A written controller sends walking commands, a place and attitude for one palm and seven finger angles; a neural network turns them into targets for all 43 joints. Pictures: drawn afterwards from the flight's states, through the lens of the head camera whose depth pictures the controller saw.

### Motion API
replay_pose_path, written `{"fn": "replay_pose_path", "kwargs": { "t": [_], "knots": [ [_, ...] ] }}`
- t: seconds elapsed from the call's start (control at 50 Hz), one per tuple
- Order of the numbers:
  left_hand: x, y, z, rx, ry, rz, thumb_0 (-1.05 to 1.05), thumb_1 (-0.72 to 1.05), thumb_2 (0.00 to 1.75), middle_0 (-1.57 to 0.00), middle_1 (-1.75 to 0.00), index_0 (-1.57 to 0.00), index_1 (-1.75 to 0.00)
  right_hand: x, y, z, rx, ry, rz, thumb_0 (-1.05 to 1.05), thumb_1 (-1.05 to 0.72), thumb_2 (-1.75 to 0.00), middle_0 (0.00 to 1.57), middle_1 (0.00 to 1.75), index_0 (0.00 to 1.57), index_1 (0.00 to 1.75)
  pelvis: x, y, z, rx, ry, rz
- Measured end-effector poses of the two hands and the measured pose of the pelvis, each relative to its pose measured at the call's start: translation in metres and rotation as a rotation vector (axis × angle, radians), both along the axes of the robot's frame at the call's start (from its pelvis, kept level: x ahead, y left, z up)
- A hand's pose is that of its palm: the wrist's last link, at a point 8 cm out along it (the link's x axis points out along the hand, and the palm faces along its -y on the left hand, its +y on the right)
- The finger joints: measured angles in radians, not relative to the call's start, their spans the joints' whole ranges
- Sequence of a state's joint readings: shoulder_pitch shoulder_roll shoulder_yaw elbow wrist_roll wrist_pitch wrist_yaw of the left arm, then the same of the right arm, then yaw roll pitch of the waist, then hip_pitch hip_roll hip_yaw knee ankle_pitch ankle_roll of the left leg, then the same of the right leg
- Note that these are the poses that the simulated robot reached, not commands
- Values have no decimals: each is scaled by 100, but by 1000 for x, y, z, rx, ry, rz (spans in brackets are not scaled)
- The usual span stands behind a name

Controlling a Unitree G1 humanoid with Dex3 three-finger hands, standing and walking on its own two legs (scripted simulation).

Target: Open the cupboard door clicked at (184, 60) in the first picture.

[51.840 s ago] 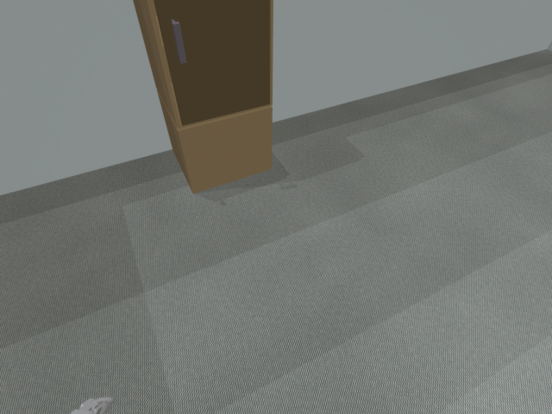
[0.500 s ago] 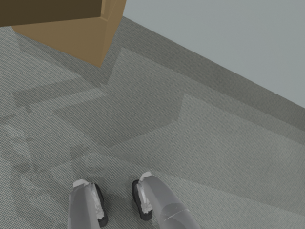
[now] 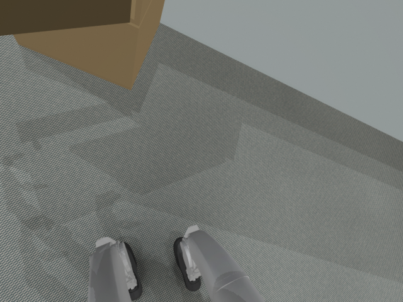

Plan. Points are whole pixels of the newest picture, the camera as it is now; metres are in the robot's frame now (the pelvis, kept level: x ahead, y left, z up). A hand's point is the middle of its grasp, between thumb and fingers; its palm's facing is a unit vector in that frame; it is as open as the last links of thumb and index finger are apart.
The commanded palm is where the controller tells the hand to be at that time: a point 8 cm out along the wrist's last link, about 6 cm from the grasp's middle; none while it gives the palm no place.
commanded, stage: slide the fingers in behind the handle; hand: left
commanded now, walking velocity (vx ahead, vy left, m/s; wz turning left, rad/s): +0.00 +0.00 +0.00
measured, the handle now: out of the picture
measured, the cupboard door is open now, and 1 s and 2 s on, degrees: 39 39 40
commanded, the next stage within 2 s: close the thumb around the handle in 1.42 s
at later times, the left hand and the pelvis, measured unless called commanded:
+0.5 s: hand out of the picture +0.60 +0.35 +0.13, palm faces +0.17 -0.99 -0.01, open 14.0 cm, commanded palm +0.68 +0.33 +0.11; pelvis +0.01 -0.01 +0.00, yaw +1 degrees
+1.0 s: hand out of the picture +0.61 +0.34 +0.12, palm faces +0.22 -0.97 -0.02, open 14.0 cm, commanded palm +0.69 +0.29 +0.11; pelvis +0.01 -0.01 +0.01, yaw +2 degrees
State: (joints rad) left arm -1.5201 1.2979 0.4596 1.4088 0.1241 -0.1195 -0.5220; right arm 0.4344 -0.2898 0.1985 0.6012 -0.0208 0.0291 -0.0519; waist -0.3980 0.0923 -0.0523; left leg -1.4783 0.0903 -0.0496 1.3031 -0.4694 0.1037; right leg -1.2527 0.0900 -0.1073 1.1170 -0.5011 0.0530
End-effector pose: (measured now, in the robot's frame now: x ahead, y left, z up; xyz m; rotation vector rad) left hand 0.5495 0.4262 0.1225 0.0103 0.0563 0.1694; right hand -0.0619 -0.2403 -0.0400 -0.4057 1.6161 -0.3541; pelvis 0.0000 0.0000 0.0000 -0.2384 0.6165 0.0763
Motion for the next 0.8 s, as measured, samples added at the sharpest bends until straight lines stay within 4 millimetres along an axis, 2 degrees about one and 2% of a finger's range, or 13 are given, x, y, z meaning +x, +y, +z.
{"fn": "replay_pose_path", "kwargs": {
  "t": [0.22,0.5,0.8],
  "knots": [
    [5,-6,7,-2,-19,1,-1,-50,30,-30,-120,-30,-120,2,1,-3,20,11,3,0,-90,-90,21,30,21,30,1,-1,1,5,5,7],
    [24,-31,4,-5,-9,3,-1,-50,30,-30,-120,-30,-120,-5,0,2,27,14,-16,0,-90,-90,21,30,21,30,5,-5,3,11,4,3],
    [31,-32,0,4,9,32,-1,-50,30,-30,-120,-30,-123,-19,6,7,51,80,-54,0,-90,-90,21,30,21,30,9,-10,3,12,20,5]
  ]
}}
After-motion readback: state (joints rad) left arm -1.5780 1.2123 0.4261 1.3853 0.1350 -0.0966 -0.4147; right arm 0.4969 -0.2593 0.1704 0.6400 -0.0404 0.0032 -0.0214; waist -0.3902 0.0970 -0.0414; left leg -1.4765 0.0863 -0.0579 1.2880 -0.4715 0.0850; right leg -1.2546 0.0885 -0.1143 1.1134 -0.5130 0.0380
